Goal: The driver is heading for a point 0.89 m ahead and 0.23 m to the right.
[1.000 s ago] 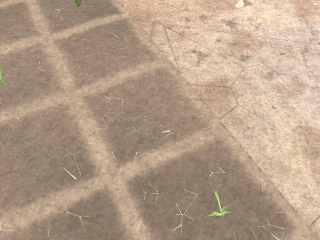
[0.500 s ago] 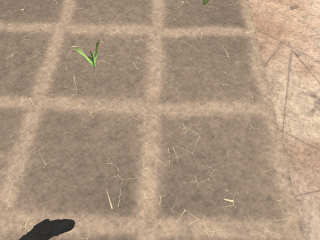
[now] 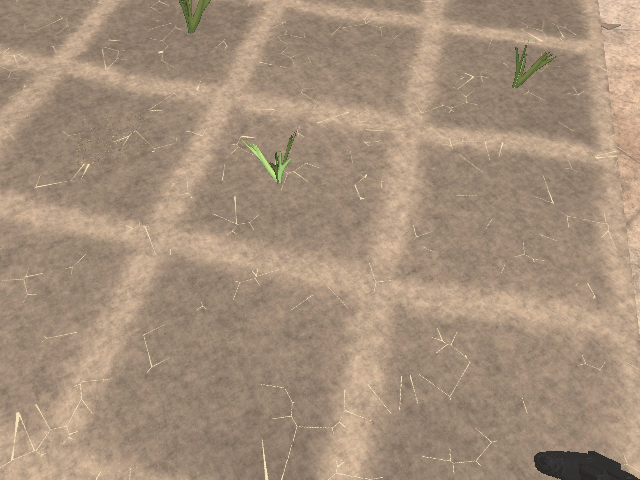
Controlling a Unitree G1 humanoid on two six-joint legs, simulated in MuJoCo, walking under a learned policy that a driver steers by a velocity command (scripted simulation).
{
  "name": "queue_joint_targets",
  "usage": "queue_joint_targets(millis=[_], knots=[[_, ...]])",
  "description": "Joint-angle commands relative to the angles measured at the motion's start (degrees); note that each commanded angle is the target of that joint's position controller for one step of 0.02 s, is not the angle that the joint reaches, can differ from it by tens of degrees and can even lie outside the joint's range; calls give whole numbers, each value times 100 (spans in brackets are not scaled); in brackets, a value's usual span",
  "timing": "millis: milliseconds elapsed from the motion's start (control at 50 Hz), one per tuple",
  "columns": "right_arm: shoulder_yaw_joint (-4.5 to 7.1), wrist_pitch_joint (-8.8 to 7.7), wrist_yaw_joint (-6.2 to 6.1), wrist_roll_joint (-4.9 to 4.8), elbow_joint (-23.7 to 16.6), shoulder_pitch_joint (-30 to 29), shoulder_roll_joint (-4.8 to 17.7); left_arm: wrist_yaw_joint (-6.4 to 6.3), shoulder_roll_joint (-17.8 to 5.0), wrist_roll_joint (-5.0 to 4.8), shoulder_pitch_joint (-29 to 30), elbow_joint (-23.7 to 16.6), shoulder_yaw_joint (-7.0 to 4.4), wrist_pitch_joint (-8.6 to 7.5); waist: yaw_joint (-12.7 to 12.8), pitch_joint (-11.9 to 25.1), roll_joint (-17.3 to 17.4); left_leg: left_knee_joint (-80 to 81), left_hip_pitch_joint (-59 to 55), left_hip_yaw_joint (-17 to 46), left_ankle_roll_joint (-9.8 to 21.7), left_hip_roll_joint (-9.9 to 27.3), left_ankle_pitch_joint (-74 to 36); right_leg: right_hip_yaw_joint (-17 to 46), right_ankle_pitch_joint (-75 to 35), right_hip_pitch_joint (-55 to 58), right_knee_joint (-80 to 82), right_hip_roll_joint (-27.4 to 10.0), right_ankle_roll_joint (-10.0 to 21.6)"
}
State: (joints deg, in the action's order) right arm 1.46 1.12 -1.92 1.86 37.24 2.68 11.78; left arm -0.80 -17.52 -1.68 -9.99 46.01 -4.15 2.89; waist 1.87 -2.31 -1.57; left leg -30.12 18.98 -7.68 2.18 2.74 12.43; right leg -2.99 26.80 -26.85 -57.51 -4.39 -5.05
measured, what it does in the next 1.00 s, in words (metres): walks ahead, turning right: right foot, then left foot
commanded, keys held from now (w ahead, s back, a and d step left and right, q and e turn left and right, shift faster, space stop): e+shift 0.02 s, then w+e+shift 0.48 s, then w+shift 0.04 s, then w+q+shift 0.46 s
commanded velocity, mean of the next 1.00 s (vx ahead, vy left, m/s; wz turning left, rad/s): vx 0.75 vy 0.00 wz -0.33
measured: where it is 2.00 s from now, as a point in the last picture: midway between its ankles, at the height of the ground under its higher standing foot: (494, 257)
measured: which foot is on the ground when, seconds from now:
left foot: down 0.00-0.16, up 0.18-0.56, down 0.58-0.96, up 0.98-1.00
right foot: up 0.00-0.16, down 0.18-0.60, up 0.62-0.94, down 0.96-1.00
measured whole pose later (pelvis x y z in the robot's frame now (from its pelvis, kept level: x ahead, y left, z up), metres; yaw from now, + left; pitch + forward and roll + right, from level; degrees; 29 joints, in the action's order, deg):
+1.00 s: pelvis +0.53 -0.27 -0.02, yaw -19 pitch +2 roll +0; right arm 4.0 -3.4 0.7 -0.9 51.3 29.6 16.1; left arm 1.2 -13.7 3.5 1.1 34.7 1.4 -5.3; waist -6.5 0.1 1.1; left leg -46.3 5.8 9.5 4.5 -3.5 26.5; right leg -0.2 9.6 -26.9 -35.7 -1.4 -0.6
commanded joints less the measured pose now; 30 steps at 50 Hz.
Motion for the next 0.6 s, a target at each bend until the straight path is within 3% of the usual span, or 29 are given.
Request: queue_joint_targets(millis=[20, 40, 80, 120, 140, 160, 180, 200, 220, 240, 260, 280, 300, 320, 360, 460, 500, 520, 540, 560, 580, 600], knots=[[417, -47, -145, 5, -236, -34, 1065, 34, -320, 15, 216, -522, -74, 17, -277, 863, 890, 945, -863, 891, 1169, 1697, -1739, -24, -198, -6, 373, -164, 88], [466, -44, -142, -27, -215, 76, 1140, 76, -325, -2, 172, -559, -78, 25, -316, 1031, 902, 1140, -878, 904, 1114, 1781, -794, -110, -273, 125, 534, -165, 179], [563, -93, -100, -215, -144, 82, 1343, 175, -426, -5, -71, -559, -127, 7, -180, 1063, 1086, 1562, -632, 1065, 890, 1892, 1351, -294, -163, 555, 900, -129, 491], [587, -179, -44, -378, -114, -259, 1371, 235, -489, 3, -744, -287, -211, 6, 263, 853, 1015, 1654, -99, 844, 531, 1753, 2574, -652, -300, 1372, 1550, 16, 838], [561, -207, -21, -388, -131, -552, 1222, 221, -449, 13, -1383, 46, -248, 4, 574, 659, 764, 1235, 320, 487, 328, 1526, 2849, -908, -452, 1942, 1984, 199, 981], [516, -214, 5, -322, -144, -770, 928, 181, -424, 34, -2160, 480, -300, -36, 860, 392, 79, 68, 904, 19, 110, 1122, 2967, -819, -148, 2549, 2425, 390, 1171], [391, -233, 92, -306, -249, -1116, 398, 133, -573, 95, -2760, 662, -348, -158, 1094, -141, -1253, -2699, 2452, -451, -208, 564, 2734, 965, 874, 3039, 3181, -432, 1692], [249, -399, 182, -365, -591, -1094, -19, 195, -929, 136, -2205, 192, -218, -485, 484, -429, -1721, -4321, 4265, 417, -376, -319, 2518, 3973, 1166, 3185, 4008, -1273, 2414], [265, -622, 292, -531, -830, -1490, 363, 275, -986, 179, -1675, -137, -286, -676, 567, -309, -1114, -4375, 4859, 1203, -230, -160, 1791, 5095, 2371, 3201, 5134, -1834, 2825], [365, -788, 338, -571, -802, -1516, 802, 251, -864, 142, -1319, -250, -228, -784, 350, -519, -606, -4173, 4953, 1316, -164, 55, 1162, 4859, 2180, 3097, 5195, -1882, 2646], [328, -624, 389, 393, -470, -1064, 975, 167, -1127, 362, -1087, -298, -332, -529, 183, -456, -237, -3903, 4214, 1016, -323, 243, 375, 3915, 1827, 2567, 5218, -1424, 2258], [356, -503, 424, 389, -306, -776, 972, 128, -1004, 353, -1020, -342, -276, -481, 67, -485, -221, -3578, 3494, 883, -439, 233, 17, 3187, 1061, 2161, 5196, -970, 2026], [353, -390, 458, 284, -277, -704, 974, 132, -837, 310, -1129, -301, -228, -507, 92, -429, -169, -3385, 3073, 800, -532, 202, -238, 2784, 567, 1965, 5253, -704, 1930], [342, -293, 485, 185, -241, -670, 953, 155, -676, 260, -1310, -242, -176, -549, 93, -393, -166, -3206, 2877, 754, -577, 158, -337, 2540, -23, 2022, 5219, -563, 1892], [275, -199, 495, 69, -267, -790, 838, 180, -669, 196, -1730, -88, -196, -606, 204, -307, -104, -2779, 2887, 663, -590, 56, -413, 2294, -917, 2432, 5097, -409, 1890], [134, -290, 510, -49, -582, -1580, 703, 89, -707, 216, -2134, 1, -233, -619, 508, -325, -603, -1230, 2510, 554, -565, -243, -532, 2314, -2198, 2767, 4787, -326, 1944], [134, -325, 502, -70, -702, -1578, 822, 31, -811, 198, -1973, -24, -259, -629, 385, -297, -742, -703, 1949, 591, -454, -252, -427, 2478, -2929, 2757, 4684, -490, 1869], [151, -345, 471, -72, -611, -1160, 884, 18, -893, 178, -1714, -67, -271, -644, 140, -153, -786, -412, 1241, 532, -341, -315, -447, 2354, -3630, 2623, 4559, -516, 1738], [213, -366, 395, -62, -408, -495, 1014, 35, -1010, 171, -1520, -91, -282, -675, -168, 163, -824, -390, 224, 394, -202, -530, -242, 2176, -5155, 2462, 4056, -487, 1595], [327, -391, 279, -68, -59, 671, 1261, 73, -1135, 194, -1509, 4, -314, -704, -679, 836, -627, -437, -1036, 198, -40, -730, -35, 1839, -6326, 2426, 2918, -349, 1474], [419, -411, 153, -60, 289, 1971, 1470, 90, -1091, 244, -1344, 25, -308, -746, -1363, 1440, -471, -514, -2557, 345, 87, -436, 104, 1562, -5979, 1701, 1352, -47, 1356], [543, -469, 60, 131, 479, 2942, 2008, 97, -412, 233, -1462, -137, -153, -829, -1500, 2148, 770, -115, -3796, 2300, 349, 753, 2894, 1298, -3550, 402, -930, 562, 1224]])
